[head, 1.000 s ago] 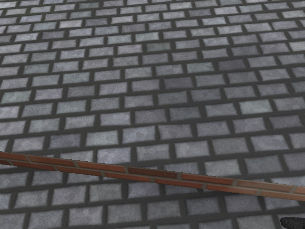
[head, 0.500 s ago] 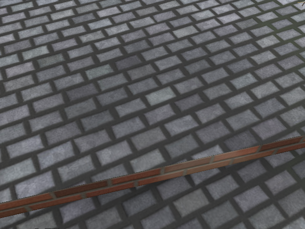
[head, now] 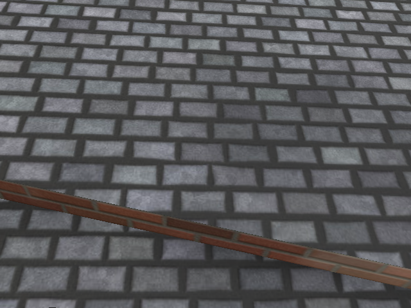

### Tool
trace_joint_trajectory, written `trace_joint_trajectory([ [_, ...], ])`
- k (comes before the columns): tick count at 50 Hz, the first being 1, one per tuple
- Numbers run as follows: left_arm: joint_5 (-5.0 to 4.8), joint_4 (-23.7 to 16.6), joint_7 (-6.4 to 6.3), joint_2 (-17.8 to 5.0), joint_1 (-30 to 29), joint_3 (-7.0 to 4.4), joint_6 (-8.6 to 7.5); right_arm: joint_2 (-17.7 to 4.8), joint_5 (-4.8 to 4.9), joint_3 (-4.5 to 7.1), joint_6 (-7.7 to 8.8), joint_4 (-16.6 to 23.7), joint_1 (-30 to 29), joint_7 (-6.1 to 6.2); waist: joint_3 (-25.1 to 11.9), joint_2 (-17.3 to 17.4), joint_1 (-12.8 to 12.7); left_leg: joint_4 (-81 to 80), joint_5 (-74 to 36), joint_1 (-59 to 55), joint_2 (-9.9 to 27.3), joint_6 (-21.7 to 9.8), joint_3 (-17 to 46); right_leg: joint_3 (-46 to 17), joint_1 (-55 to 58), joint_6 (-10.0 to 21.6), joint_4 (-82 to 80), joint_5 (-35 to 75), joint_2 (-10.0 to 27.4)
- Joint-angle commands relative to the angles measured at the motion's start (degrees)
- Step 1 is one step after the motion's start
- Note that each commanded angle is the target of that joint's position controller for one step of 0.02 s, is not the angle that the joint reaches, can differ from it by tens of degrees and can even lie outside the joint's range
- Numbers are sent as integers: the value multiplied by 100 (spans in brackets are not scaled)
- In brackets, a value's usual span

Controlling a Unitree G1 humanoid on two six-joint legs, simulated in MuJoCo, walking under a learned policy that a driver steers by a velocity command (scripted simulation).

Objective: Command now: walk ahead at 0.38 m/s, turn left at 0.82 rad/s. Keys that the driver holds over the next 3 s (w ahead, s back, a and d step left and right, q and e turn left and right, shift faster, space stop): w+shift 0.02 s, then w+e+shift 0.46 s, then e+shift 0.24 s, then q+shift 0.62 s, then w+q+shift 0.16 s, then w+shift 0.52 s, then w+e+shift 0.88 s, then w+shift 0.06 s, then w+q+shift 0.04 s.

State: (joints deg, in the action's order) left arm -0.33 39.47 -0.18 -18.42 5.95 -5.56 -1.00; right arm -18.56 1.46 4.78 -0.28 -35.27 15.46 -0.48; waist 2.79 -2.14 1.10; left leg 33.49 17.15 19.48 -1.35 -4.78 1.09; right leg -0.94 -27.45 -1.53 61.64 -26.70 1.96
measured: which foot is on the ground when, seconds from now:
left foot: down 0.00-0.52, up 0.54-1.00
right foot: up 0.00-0.50, down 0.52-1.00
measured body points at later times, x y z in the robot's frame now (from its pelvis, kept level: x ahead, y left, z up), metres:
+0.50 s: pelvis +0.24 -0.07 -0.03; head +0.27 -0.08 +0.42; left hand +0.46 +0.17 -0.11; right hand +0.25 -0.36 -0.15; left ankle +0.02 +0.09 -0.73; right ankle +0.37 -0.19 -0.73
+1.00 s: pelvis +0.54 -0.16 +0.01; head +0.59 -0.21 +0.45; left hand +0.64 +0.08 -0.12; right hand +0.69 -0.40 -0.07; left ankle +0.72 -0.16 -0.55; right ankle +0.36 -0.17 -0.73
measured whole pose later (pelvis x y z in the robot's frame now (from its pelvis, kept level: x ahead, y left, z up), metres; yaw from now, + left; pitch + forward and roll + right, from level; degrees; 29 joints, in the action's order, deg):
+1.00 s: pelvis +0.54 -0.16 +0.01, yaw -23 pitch +3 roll +3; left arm -0.1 47.6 -5.2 -12.4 22.9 0.8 4.4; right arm -8.1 0.3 -4.8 2.4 -27.8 3.3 -2.2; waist 4.8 0.4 0.6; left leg 81.8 19.7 62.2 -2.1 0.0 -8.8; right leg -5.1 3.1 5.0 16.3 -16.6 -2.0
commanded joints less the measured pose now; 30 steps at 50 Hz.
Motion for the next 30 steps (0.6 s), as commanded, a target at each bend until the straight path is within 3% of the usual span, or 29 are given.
trace_joint_trajectory([
  [1,38,-540,68,-664,-485,-174,-339,-960,-29,199,154,422,-1,159,-414,1072,3,-2351,2302,-1283,1434,-836,2695,-368,-1385,83,-276,1018,73],
  [3,59,-260,127,-485,-164,-112,-408,-718,-125,87,243,348,92,223,-603,976,7,-2337,1388,-1537,1265,-678,1994,-121,-1249,-43,-708,1850,78],
  [5,18,-215,127,-325,-199,-23,-392,-755,-116,62,329,242,274,217,-454,1132,108,-2424,1154,-1485,1227,-625,1598,-17,-1209,-162,-1164,2304,139],
  [8,-67,-282,119,-373,-367,33,-360,-858,-133,52,440,138,438,173,-104,1203,269,-2662,1202,-1498,1429,-637,1433,9,-1481,-212,-1500,2550,237],
  [13,-189,-397,203,-414,-321,74,-373,-842,-207,31,561,-86,525,134,357,855,361,-2892,747,-2174,1885,-605,917,-397,-2528,-109,-1415,2693,257],
  [16,-183,-424,319,-354,-218,124,-407,-773,-216,10,588,-203,388,100,425,743,308,-2927,89,-2379,1845,-455,224,-280,-2558,-16,-1485,2894,347],
  [20,-195,-581,463,-111,-514,304,-421,-794,-227,25,561,-355,254,72,632,529,358,-2942,-1007,-2287,1703,-280,-637,208,-1958,289,-2015,2887,418],
  [21,-204,-624,479,-110,-547,328,-415,-840,-230,38,530,-380,218,70,638,480,331,-2810,-1682,-2289,1665,-239,-834,380,-1694,427,-2169,2724,332],
  [22,-187,-626,447,-197,-250,300,-354,-964,-276,46,472,-373,107,78,283,765,138,-2369,-3590,-2358,1646,-240,-1001,757,-1042,550,-1798,2226,47],
  [23,-210,-622,406,-413,71,210,-301,-1086,-248,79,422,-361,32,105,-4,942,-98,-1645,-5647,-2425,1597,-169,-1180,951,-559,698,-1599,1737,-185],
  [24,-240,-498,362,-634,875,92,-249,-1178,-237,97,349,-337,-68,141,-495,1094,-556,-485,-7112,-2363,1525,-112,-1303,1155,313,855,-1434,1283,-502],
  [25,-201,-187,316,-978,2155,-97,-212,-1187,-158,96,307,-253,-288,165,-1027,884,-1215,1128,-7582,-1727,1342,43,-1302,1135,1920,1105,-1952,1622,-758],
  [26,-175,81,199,-1350,3029,-233,-169,-751,-166,-52,451,-134,-293,149,-1184,-134,-1500,3210,-4435,-63,863,399,-1042,295,3695,1259,-2481,2372,-579],
  [27,2,-144,108,-1943,2432,-246,-189,283,-282,-360,702,160,321,43,-1406,-2430,-376,6025,1607,2349,-498,864,-471,-3071,4937,2375,-3191,3466,1071],
  [28,84,-424,174,-1604,2516,-190,-262,-459,-160,-330,946,216,212,-19,-2745,-1254,-847,6350,1449,2749,-438,678,908,-4764,5464,2783,-4104,2358,1615],
  [29,67,-484,162,-1277,2258,-148,-292,-755,40,-246,1011,405,-508,-3,-1948,-364,-887,5841,937,2937,-85,539,854,-4184,4845,2431,-4253,2161,1462],
  [30,-21,-518,154,-1149,1839,-95,-305,-629,-30,-284,1005,535,-751,41,-1107,432,-511,5150,607,2804,170,527,722,-3579,3655,2235,-4304,2585,1262],
])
